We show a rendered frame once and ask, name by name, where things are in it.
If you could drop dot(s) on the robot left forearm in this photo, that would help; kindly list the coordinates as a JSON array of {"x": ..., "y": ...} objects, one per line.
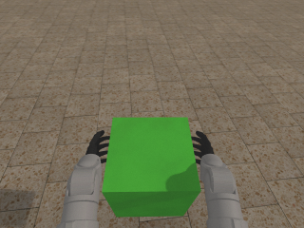
[{"x": 82, "y": 194}]

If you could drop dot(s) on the robot right hand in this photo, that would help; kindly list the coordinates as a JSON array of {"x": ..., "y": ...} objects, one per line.
[{"x": 204, "y": 146}]

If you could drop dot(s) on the robot left hand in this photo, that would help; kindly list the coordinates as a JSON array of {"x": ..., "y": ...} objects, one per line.
[{"x": 95, "y": 146}]

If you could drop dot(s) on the carton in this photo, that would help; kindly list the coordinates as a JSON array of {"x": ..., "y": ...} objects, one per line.
[{"x": 150, "y": 169}]

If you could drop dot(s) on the robot right forearm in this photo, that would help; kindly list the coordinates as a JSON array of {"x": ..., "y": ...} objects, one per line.
[{"x": 221, "y": 194}]

